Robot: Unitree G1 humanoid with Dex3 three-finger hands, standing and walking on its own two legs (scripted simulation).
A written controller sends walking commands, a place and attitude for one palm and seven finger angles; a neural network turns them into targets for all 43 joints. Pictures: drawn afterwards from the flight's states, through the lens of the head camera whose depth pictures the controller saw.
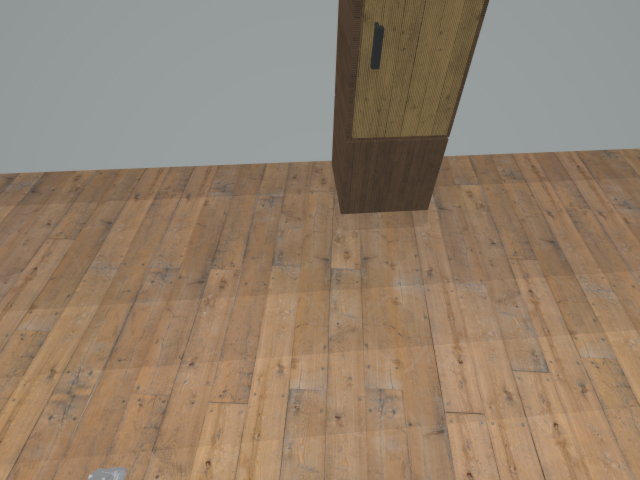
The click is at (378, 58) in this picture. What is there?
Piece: cupboard door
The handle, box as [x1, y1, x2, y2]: [370, 22, 383, 68]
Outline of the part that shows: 377,22 375,22 374,24 375,27 370,65 371,68 379,67 383,27 380,26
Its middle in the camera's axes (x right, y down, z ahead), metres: +0.17 -0.61 +1.22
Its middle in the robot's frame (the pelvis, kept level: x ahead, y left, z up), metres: +1.34 -0.11 +0.01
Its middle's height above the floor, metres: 0.78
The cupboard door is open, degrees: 0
